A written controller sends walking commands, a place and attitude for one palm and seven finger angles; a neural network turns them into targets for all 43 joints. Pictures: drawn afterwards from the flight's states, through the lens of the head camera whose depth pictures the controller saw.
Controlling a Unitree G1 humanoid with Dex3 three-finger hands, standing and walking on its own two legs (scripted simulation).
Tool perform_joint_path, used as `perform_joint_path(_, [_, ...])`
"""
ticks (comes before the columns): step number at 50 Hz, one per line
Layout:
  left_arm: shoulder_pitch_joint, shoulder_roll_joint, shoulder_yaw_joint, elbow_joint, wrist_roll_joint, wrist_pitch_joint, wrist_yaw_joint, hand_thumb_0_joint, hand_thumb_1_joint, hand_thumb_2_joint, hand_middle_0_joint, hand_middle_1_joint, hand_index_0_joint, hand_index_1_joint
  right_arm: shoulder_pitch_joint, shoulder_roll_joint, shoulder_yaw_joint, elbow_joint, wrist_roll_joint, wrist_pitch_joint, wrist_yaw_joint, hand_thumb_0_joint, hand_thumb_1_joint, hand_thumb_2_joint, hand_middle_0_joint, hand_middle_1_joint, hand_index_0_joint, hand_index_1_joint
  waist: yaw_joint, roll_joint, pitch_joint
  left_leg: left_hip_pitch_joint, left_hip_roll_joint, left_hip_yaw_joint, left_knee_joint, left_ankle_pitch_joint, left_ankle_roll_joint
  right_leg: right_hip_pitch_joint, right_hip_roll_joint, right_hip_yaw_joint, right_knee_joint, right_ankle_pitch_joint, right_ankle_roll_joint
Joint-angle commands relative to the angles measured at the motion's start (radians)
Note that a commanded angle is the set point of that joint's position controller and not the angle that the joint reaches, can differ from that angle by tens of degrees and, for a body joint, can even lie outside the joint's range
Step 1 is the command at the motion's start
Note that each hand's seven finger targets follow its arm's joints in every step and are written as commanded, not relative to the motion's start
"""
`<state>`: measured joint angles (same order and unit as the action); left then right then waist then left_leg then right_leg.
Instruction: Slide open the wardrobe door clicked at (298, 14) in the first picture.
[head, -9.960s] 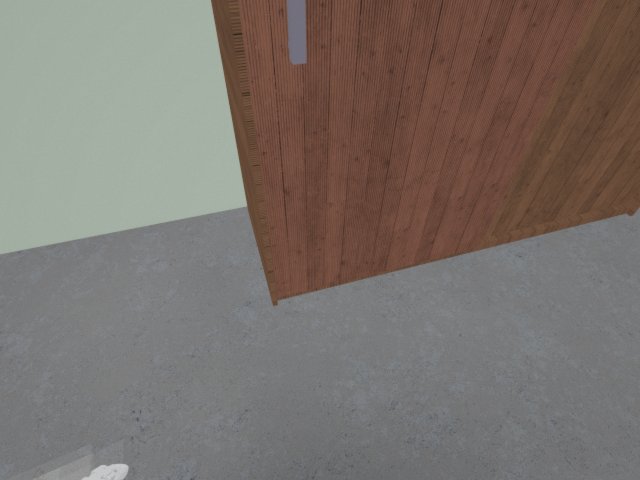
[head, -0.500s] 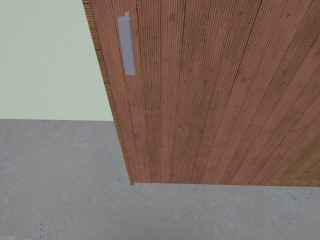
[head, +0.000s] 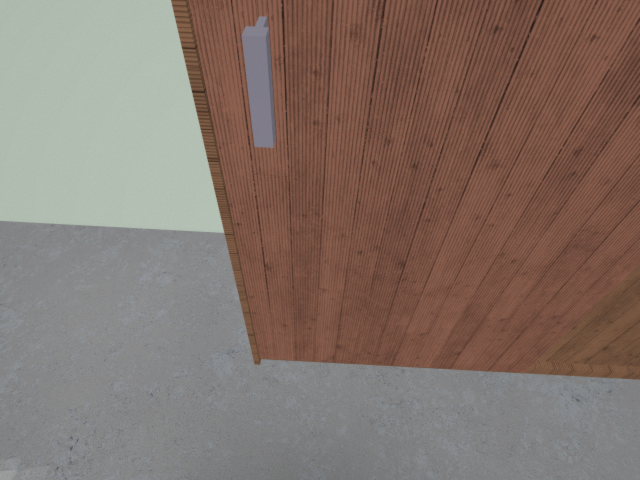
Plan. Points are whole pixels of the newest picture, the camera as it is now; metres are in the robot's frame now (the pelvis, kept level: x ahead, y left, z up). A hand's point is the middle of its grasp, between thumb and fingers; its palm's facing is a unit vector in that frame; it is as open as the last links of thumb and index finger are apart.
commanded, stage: look again from close up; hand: left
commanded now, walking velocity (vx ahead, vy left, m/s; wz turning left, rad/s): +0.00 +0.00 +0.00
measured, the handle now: (263, 83) +0.55 +0.12 +0.22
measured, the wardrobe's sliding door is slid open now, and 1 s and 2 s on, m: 0.00 0.00 0.00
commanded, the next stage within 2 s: shuffle to correct the standing spot in 0.50 s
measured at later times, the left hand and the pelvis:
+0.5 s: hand out of the picture +0.03 +0.20 -0.17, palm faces -0.01 -0.97 -0.25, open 7.4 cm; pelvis +0.00 -0.01 +0.00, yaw +0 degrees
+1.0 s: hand out of the picture -0.01 +0.15 -0.20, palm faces +0.07 -0.99 -0.13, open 7.3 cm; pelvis +0.06 -0.01 -0.02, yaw +0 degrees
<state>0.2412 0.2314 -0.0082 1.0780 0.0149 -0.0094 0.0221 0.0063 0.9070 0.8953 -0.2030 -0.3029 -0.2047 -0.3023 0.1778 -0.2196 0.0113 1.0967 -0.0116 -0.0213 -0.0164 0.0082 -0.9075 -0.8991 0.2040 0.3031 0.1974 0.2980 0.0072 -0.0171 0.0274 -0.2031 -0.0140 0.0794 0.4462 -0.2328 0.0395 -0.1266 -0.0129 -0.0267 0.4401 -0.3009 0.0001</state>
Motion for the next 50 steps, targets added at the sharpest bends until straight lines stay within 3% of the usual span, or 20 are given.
perform_joint_path(1, [0.029,0.136,0.028,-0.037,0.002,-0.02,0.009,0.0,0.9,0.9,-0.2,-0.3,-0.2,-0.3,0.009,-0.15,-0.029,-0.038,0.0,-0.021,-0.008,0.0,-0.9,-0.9,0.2,0.3,0.2,0.3,-0.003,0.019,-0.021,0.057,0.134,-0.132,-0.08,0.216,0.009,-0.049,-0.102,0.085,-0.067,0.202,-0.033])
perform_joint_path(11, [0.018,0.146,0.028,-0.029,0.001,-0.019,0.006,0.0,0.9,0.9,-0.2,-0.3,-0.2,-0.3,0.002,-0.162,-0.026,-0.028,0.0,-0.02,-0.007,0.0,-0.9,-0.9,0.2,0.3,0.2,0.3,-0.001,0.018,-0.015,0.056,0.135,-0.139,-0.103,0.184,0.006,-0.05,-0.102,0.089,-0.085,0.166,-0.034])
perform_joint_path(30, [0.017,0.154,0.03,-0.023,0.001,-0.024,0.006,0.0,0.9,0.9,-0.2,-0.3,-0.2,-0.3,0.006,-0.162,-0.026,-0.012,0.0,-0.021,-0.008,0.0,-0.9,-0.9,0.2,0.3,0.2,0.3,0.0,0.011,-0.024,0.07,0.138,-0.128,-0.103,0.223,0.0,-0.034,-0.108,0.098,-0.097,0.229,-0.038])
perform_joint_path(32, [0.072,0.08,0.015,0.002,0.002,-0.014,0.007,0.0,0.9,0.9,-0.2,-0.3,-0.2,-0.3,0.048,-0.081,-0.008,0.009,-0.004,-0.013,-0.005,0.0,-0.9,-0.9,0.2,0.3,0.2,0.3,0.001,0.004,-0.034,0.071,0.13,-0.111,-0.079,0.141,-0.005,-0.028,-0.101,0.085,-0.088,0.145,-0.033])
perform_joint_path(35, [0.092,0.077,0.02,0.006,0.007,-0.003,-0.002,0.0,0.9,0.9,-0.2,-0.3,-0.2,-0.3,0.066,-0.08,-0.013,0.009,-0.009,-0.001,0.0,0.0,-0.9,-0.9,0.2,0.3,0.2,0.3,0.002,0.0,0.057,-0.014,0.115,-0.11,-0.076,-0.105,-0.002,-0.094,-0.092,0.098,-0.094,-0.126,-0.051])
perform_joint_path(37, [0.114,0.078,0.025,0.004,0.008,-0.004,-0.006,0.0,0.9,0.9,-0.2,-0.3,-0.2,-0.3,0.073,-0.071,-0.017,0.0,-0.01,0.0,0.002,0.0,-0.9,-0.9,0.2,0.3,0.2,0.3,0.005,-0.011,0.094,-0.049,0.106,-0.104,-0.048,-0.146,0.0,-0.114,-0.093,0.114,-0.1,-0.169,-0.065])
perform_joint_path(41, [0.161,0.07,0.038,0.011,0.005,-0.012,-0.007,0.0,0.9,0.9,-0.2,-0.3,-0.2,-0.3,0.098,-0.05,-0.017,-0.009,-0.01,-0.012,0.0,0.0,-0.9,-0.9,0.2,0.3,0.2,0.3,0.007,-0.033,0.109,-0.094,0.089,-0.063,0.05,-0.069,0.0,-0.09,-0.105,0.13,-0.075,-0.112,-0.089])
perform_joint_path(43, [0.205,0.071,0.047,0.021,0.005,-0.018,-0.004,0.0,0.9,0.9,-0.2,-0.3,-0.2,-0.3,0.099,-0.033,-0.019,-0.016,-0.008,-0.019,-0.002,0.0,-0.9,-0.9,0.2,0.3,0.2,0.3,0.017,-0.06,0.1,-0.146,0.072,-0.029,0.133,-0.02,-0.001,-0.027,-0.126,0.153,-0.062,0.0,-0.107])
perform_joint_path(46, [0.258,0.073,0.061,0.035,0.007,-0.026,0.003,0.0,0.9,0.9,-0.2,-0.3,-0.2,-0.3,0.103,-0.003,-0.022,-0.026,-0.008,-0.026,-0.003,0.0,-0.9,-0.9,0.2,0.3,0.2,0.3,0.013,-0.089,0.103,-0.18,0.055,0.025,0.212,-0.062,-0.01,0.007,-0.185,0.194,-0.055,0.16,-0.152])
perform_joint_path(47, [0.26,0.073,0.063,0.035,0.009,-0.028,0.004,0.0,0.9,0.9,-0.2,-0.3,-0.2,-0.3,0.126,0.007,-0.024,-0.023,-0.006,-0.029,-0.003,0.0,-0.9,-0.9,0.2,0.3,0.2,0.3,0.002,-0.07,0.091,-0.15,0.055,0.029,0.191,-0.039,-0.006,0.013,-0.173,0.165,-0.015,0.241,-0.151])
perform_joint_path(48, [0.24,0.055,0.062,0.03,0.008,-0.026,0.006,0.0,0.9,0.9,-0.2,-0.3,-0.2,-0.3,0.172,0.005,-0.023,-0.005,-0.006,-0.033,-0.007,0.0,-0.9,-0.9,0.2,0.3,0.2,0.3,-0.026,-0.01,0.071,-0.04,0.068,0.013,0.115,0.072,0.001,-0.038,-0.138,0.103,0.074,0.347,-0.129])
perform_joint_path(49, [0.209,0.024,0.054,0.019,0.007,-0.025,0.007,0.0,0.9,0.9,-0.2,-0.3,-0.2,-0.3,0.256,-0.017,-0.028,0.033,-0.007,-0.036,-0.016,0.0,-0.9,-0.9,0.2,0.3,0.2,0.3,-0.054,0.102,0.035,0.116,0.129,-0.076,0.063,0.359,0.028,-0.128,-0.066,0.014,0.226,0.407,-0.081])
perform_joint_path(50, [0.171,-0.012,0.043,0.0,0.002,-0.028,0.014,0.0,0.9,0.9,-0.2,-0.3,-0.2,-0.3,0.364,-0.063,-0.036,0.071,-0.008,-0.038,-0.033,0.0,-0.9,-0.9,0.2,0.3,0.2,0.3,-0.085,0.262,-0.006,0.269,0.26,-0.245,0.032,0.769,0.112,-0.275,-0.002,-0.064,0.406,0.213,-0.029])
